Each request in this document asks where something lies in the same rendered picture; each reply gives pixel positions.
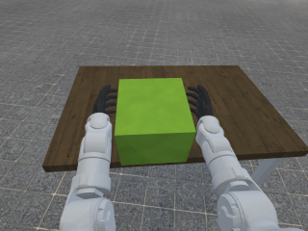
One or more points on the carton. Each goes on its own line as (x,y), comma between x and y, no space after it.
(153,122)

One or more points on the right robot upper arm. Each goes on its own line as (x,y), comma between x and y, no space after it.
(247,211)

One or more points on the left robot upper arm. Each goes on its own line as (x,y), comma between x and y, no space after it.
(92,214)

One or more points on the left robot hand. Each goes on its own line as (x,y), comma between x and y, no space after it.
(100,104)

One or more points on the right robot hand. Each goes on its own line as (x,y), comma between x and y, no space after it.
(203,104)

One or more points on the right robot forearm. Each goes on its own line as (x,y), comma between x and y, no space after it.
(226,171)

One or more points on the left robot forearm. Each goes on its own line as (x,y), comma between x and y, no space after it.
(92,178)

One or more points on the table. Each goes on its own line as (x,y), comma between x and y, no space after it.
(253,127)

